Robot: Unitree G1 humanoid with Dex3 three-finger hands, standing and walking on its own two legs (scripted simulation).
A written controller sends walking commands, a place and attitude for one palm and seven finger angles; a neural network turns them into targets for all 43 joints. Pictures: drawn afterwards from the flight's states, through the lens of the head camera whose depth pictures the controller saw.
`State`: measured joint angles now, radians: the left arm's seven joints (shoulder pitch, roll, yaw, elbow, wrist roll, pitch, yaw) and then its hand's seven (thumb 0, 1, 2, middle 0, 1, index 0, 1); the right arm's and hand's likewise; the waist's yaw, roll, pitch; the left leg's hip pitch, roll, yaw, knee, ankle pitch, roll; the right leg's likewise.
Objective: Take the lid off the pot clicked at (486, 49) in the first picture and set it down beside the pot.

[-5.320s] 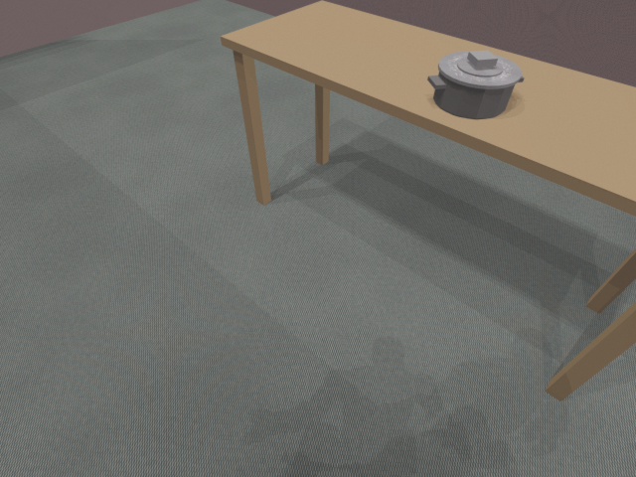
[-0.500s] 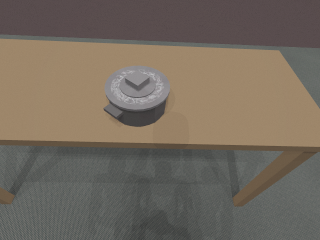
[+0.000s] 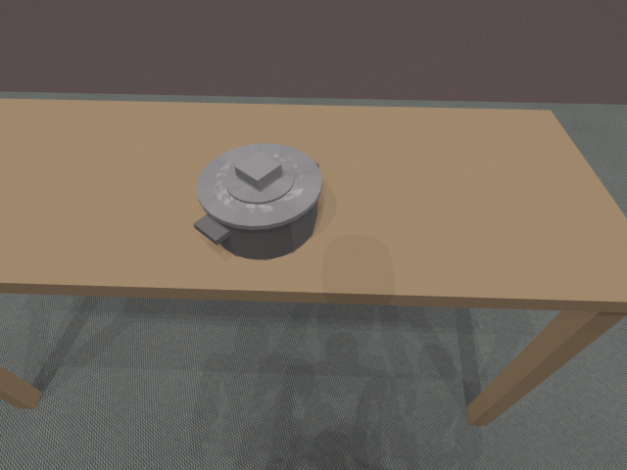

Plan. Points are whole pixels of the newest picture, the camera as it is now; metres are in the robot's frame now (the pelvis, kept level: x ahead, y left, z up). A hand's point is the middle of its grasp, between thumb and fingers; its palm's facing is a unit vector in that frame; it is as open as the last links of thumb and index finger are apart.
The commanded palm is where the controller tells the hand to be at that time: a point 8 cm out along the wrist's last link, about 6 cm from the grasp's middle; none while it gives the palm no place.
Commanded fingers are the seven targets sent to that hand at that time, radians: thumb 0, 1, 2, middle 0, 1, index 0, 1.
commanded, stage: look again from close up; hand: left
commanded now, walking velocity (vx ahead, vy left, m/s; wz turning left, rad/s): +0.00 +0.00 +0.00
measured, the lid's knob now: (258, 169) +0.51 +0.11 +0.10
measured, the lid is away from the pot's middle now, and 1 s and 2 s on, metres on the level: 0.00 0.00 0.00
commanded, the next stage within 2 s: lift the closed hand beside the body in 0.26 s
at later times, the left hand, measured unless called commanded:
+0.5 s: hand out of the picture +0.10 +0.21 -0.10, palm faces +0.18 -0.95 -0.27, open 7.1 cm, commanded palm +0.08 +0.25 -0.04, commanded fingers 0.00 0.90 0.90 -0.55 -0.68 -0.55 -0.68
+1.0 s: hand out of the picture +0.08 +0.25 +0.02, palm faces +0.29 -0.91 -0.29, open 3.0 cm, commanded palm +0.03 +0.30 +0.05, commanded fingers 0.00 0.90 0.90 -1.30 -1.50 -1.30 -1.50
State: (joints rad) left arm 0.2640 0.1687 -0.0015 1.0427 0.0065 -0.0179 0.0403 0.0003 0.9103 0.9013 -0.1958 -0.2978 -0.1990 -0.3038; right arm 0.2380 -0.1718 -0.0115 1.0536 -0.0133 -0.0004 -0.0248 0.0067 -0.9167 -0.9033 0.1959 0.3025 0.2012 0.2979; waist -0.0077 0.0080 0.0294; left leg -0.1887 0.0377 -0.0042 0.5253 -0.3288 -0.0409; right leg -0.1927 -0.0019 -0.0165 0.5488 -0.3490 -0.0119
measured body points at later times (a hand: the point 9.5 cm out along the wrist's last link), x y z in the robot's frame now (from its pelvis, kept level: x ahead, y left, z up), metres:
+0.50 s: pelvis -0.01 +0.02 +0.01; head +0.00 +0.02 +0.46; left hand +0.09 +0.26 -0.08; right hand +0.06 -0.22 -0.13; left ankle -0.03 +0.14 -0.73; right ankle -0.03 -0.11 -0.73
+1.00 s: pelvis -0.05 +0.03 +0.00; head -0.07 +0.03 +0.45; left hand +0.06 +0.30 +0.04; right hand +0.17 -0.16 -0.05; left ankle -0.03 +0.14 -0.73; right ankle -0.03 -0.11 -0.73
